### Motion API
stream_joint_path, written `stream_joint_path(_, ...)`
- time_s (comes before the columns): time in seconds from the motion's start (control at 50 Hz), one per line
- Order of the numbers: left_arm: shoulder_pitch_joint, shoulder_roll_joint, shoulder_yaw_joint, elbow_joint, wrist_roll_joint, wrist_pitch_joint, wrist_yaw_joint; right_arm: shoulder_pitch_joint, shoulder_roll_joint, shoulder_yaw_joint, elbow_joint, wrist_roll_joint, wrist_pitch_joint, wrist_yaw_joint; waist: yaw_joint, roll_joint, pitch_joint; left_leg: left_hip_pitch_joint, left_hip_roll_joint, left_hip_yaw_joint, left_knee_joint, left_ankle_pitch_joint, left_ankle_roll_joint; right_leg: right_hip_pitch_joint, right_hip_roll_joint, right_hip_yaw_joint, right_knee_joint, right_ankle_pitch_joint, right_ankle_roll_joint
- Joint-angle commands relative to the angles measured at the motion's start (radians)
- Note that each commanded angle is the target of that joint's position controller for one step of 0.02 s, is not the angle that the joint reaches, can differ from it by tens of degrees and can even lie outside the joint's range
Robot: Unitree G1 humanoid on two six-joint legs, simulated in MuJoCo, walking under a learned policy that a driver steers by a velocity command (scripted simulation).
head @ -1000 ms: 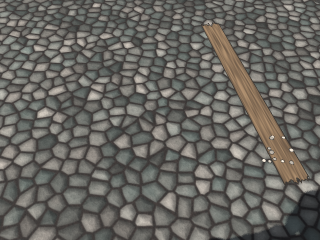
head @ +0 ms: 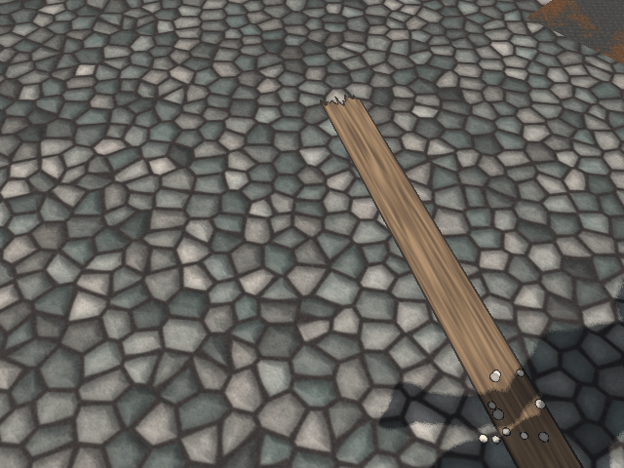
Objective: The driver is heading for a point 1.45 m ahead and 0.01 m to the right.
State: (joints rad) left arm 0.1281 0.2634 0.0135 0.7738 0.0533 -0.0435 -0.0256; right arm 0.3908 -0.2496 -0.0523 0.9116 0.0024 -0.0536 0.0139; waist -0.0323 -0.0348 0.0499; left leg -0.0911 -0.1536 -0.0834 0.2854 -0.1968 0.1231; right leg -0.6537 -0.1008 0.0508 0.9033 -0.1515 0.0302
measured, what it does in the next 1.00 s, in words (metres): walks ahead: right foot, then left foot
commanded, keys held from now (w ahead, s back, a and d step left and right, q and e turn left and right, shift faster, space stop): w+q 0.22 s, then w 0.24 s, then w+e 0.54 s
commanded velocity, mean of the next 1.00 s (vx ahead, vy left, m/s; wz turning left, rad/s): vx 0.50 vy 0.00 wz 0.05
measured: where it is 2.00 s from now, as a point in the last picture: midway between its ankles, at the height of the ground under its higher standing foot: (323, 242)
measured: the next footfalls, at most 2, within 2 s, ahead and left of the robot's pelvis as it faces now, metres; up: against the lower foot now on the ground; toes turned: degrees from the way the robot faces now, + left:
right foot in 0.22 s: +0.33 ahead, -0.11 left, +0.00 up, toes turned +10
left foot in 0.70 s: +0.51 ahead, +0.15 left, +0.00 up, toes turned +11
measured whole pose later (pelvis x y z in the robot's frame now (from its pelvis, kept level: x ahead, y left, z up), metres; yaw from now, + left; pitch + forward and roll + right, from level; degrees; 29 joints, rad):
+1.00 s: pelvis +0.52 +0.06 +0.00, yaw +0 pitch +1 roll +1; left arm 0.20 0.28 0.07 0.84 0.03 0.00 -0.05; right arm 0.37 -0.24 -0.04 0.88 -0.02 -0.09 -0.01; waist -0.02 -0.05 0.02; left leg -0.05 -0.02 0.19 0.26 -0.23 0.05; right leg -0.64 -0.07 0.00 1.03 -0.15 -0.04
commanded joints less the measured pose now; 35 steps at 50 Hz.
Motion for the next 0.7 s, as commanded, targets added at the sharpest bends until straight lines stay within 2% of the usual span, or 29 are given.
stream_joint_path(0.02,-0.116,0.06,0.007,-0.096,-0.007,-0.007,-0.006,0.059,-0.157,-0.038,-0.042,0.002,-0.009,-0.009,-0.023,0.086,0.003,-0.035,0.225,-0.195,-0.075,0.399,0.088,0.01,0.05,-0.063,-0.133,0.129,0.021)
stream_joint_path(0.08,-0.207,0.059,-0.001,-0.131,-0.017,-0.013,-0.008,0.108,-0.161,-0.04,-0.037,-0.006,-0.002,-0.018,-0.057,0.094,-0.007,0.04,0.232,-0.225,-0.028,0.488,0.074,0.016,0.082,-0.064,-0.233,0.16,0.012)
stream_joint_path(0.12,-0.237,0.071,-0.002,-0.152,-0.022,-0.019,-0.004,0.113,-0.171,-0.043,-0.041,-0.014,0.001,-0.026,-0.058,0.103,-0.009,0.083,0.254,-0.263,0.007,0.521,0.068,0.048,0.096,-0.049,-0.294,0.14,-0.005)
stream_joint_path(0.16,-0.165,0.101,0.007,-0.137,-0.025,-0.025,0.003,0.06,-0.189,-0.048,-0.059,-0.018,0.0,-0.034,-0.007,0.113,-0.027,0.071,0.263,-0.284,0.065,0.575,0.037,0.191,0.115,-0.029,-0.374,0.088,-0.032)
stream_joint_path(0.18,-0.075,0.128,0.018,-0.109,-0.027,-0.03,0.012,0.029,-0.2,-0.051,-0.07,-0.02,-0.003,-0.032,0.033,0.115,-0.066,0.051,0.249,-0.282,0.148,0.672,0.017,0.322,0.139,-0.031,-0.394,0.041,-0.05)
stream_joint_path(0.2,0.057,0.157,0.03,-0.073,-0.026,-0.04,0.024,0.01,-0.207,-0.052,-0.074,-0.013,-0.009,-0.023,0.098,0.081,-0.137,0.017,0.205,-0.251,0.307,0.697,-0.003,0.501,0.134,-0.032,-0.453,0.058,-0.075)
stream_joint_path(0.22,0.199,0.21,0.046,-0.059,-0.007,-0.051,0.043,0.012,-0.169,-0.042,-0.093,-0.001,-0.018,-0.011,0.152,0.021,-0.256,-0.101,0.154,-0.214,0.534,0.49,-0.02,0.735,-0.02,0.109,-0.471,-0.07,-0.117)
stream_joint_path(0.24,0.254,0.277,0.064,-0.063,0.019,-0.046,0.055,0.103,-0.054,-0.016,-0.116,0.026,-0.021,-0.013,0.116,-0.169,-0.366,-0.374,0.031,-0.083,0.819,-0.179,-0.047,0.98,-0.301,0.479,-0.502,-0.142,-0.198)
stream_joint_path(0.26,0.223,0.273,0.073,-0.055,-0.004,-0.028,0.047,0.159,-0.127,-0.024,-0.116,0.002,-0.01,-0.019,0.075,-0.225,-0.399,-0.485,0.038,-0.041,0.961,-0.346,-0.042,0.937,-0.36,0.752,-0.576,-0.199,-0.281)
stream_joint_path(0.28,0.155,0.166,0.055,-0.066,-0.016,-0.024,0.039,0.107,-0.152,-0.03,-0.089,-0.021,0.002,-0.021,0.057,-0.067,-0.238,-0.517,0.101,-0.044,0.997,-0.244,-0.043,0.792,-0.305,0.621,-0.6,-0.261,-0.269)
stream_joint_path(0.3,0.112,0.097,0.038,-0.063,-0.021,-0.029,0.031,0.037,-0.134,-0.024,-0.094,-0.03,0.003,-0.011,0.06,0.01,-0.131,-0.504,0.124,-0.035,0.957,-0.175,-0.049,0.664,-0.241,0.466,-0.626,-0.197,-0.248)
stream_joint_path(0.32,0.099,0.078,0.032,-0.052,-0.015,-0.033,0.028,0.01,-0.114,-0.021,-0.098,-0.031,0.006,-0.003,0.044,-0.002,-0.084,-0.483,0.148,-0.031,0.91,-0.148,-0.054,0.591,-0.191,0.36,-0.655,-0.115,-0.219)
stream_joint_path(0.34,0.114,0.074,0.029,-0.03,-0.018,-0.04,0.029,-0.016,-0.106,-0.021,-0.107,-0.041,0.014,0.007,0.035,-0.028,-0.047,-0.462,0.16,-0.028,0.872,-0.139,-0.057,0.536,-0.142,0.274,-0.677,-0.017,-0.197)
stream_joint_path(0.36,0.13,0.092,0.033,-0.012,-0.022,-0.05,0.026,0.005,-0.095,-0.018,-0.106,-0.043,0.024,0.013,0.019,-0.075,-0.057,-0.44,0.157,-0.024,0.858,-0.138,-0.064,0.522,-0.142,0.239,-0.678,0.074,-0.208)
stream_joint_path(0.38,0.159,0.086,0.034,0.004,-0.027,-0.062,0.019,-0.003,-0.094,-0.016,-0.105,-0.046,0.028,0.015,0.02,-0.059,-0.059,-0.442,0.154,-0.027,0.845,-0.138,-0.065,0.527,-0.135,0.21,-0.674,0.181,-0.213)
stream_joint_path(0.4,0.171,0.095,0.037,0.017,-0.034,-0.071,0.015,-0.014,-0.086,-0.014,-0.111,-0.046,0.032,0.017,0.013,-0.065,-0.068,-0.455,0.151,-0.024,0.826,-0.13,-0.07,0.531,-0.138,0.187,-0.686,0.197,-0.226)
stream_joint_path(0.44,0.183,0.104,0.041,0.033,-0.037,-0.077,0.013,-0.09,-0.086,-0.01,-0.134,-0.049,0.033,0.025,0.017,-0.052,-0.043,-0.513,0.167,-0.016,0.765,-0.073,-0.082,0.533,-0.137,0.145,-0.73,0.178,-0.236)
stream_joint_path(0.48,0.209,0.1,0.041,0.056,-0.041,-0.073,0.012,-0.186,-0.078,0.0,-0.168,-0.052,0.03,0.031,0.027,-0.044,-0.015,-0.542,0.195,0.025,0.657,-0.005,-0.098,0.527,-0.115,0.102,-0.76,0.177,-0.236)
stream_joint_path(0.52,0.23,0.096,0.039,0.076,-0.048,-0.066,0.009,-0.279,-0.052,0.018,-0.197,-0.051,0.023,0.037,0.043,-0.047,-0.002,-0.494,0.213,0.09,0.508,0.071,-0.114,0.498,-0.073,0.063,-0.766,0.196,-0.226)
stream_joint_path(0.56,0.271,0.117,0.046,0.096,-0.047,-0.059,0.008,-0.347,-0.04,0.03,-0.215,-0.041,0.016,0.038,0.065,-0.051,0.002,-0.426,0.196,0.119,0.396,0.101,-0.124,0.484,-0.063,0.052,-0.746,0.235,-0.219)
stream_joint_path(0.6,0.308,0.143,0.055,0.114,-0.044,-0.052,0.009,-0.376,-0.055,0.031,-0.225,-0.034,0.011,0.031,0.074,-0.053,-0.002,-0.383,0.18,0.128,0.34,0.101,-0.122,0.51,-0.084,0.08,-0.713,0.276,-0.214)
stream_joint_path(0.64,0.314,0.156,0.06,0.123,-0.041,-0.044,0.013,-0.375,-0.076,0.026,-0.231,-0.032,0.002,0.019,0.063,-0.057,-0.007,-0.339,0.171,0.121,0.294,0.061,-0.107,0.542,-0.105,0.118,-0.667,0.301,-0.205)
stream_joint_path(0.66,0.309,0.161,0.062,0.126,-0.04,-0.041,0.015,-0.339,-0.086,0.022,-0.223,-0.033,-0.004,0.013,0.042,-0.058,-0.019,-0.281,0.161,0.119,0.255,0.038,-0.098,0.549,-0.107,0.131,-0.627,0.312,-0.195)
stream_joint_path(0.68,0.299,0.161,0.062,0.128,-0.045,-0.038,0.016,-0.258,-0.097,0.014,-0.196,-0.038,-0.013,0.004,-0.001,-0.036,-0.049,-0.158,0.145,0.124,0.183,0.048,-0.085,0.531,-0.081,0.115,-0.533,0.361,-0.178)
stream_joint_path(0.7,0.306,0.133,0.055,0.127,-0.05,-0.04,0.015,-0.129,-0.142,-0.004,-0.155,-0.054,-0.028,-0.01,-0.047,0.02,-0.131,0.041,0.185,0.078,0.148,0.039,-0.059,0.466,-0.02,0.07,-0.352,0.341,-0.157)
